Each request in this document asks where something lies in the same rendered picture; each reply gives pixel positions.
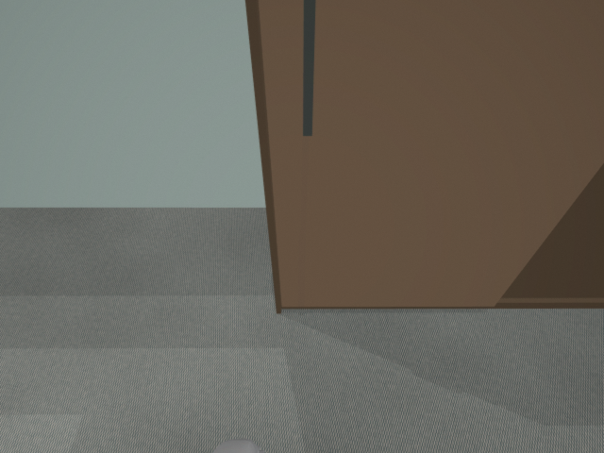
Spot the wardrobe door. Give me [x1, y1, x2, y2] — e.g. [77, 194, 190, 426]
[259, 0, 604, 307]
[502, 163, 604, 297]

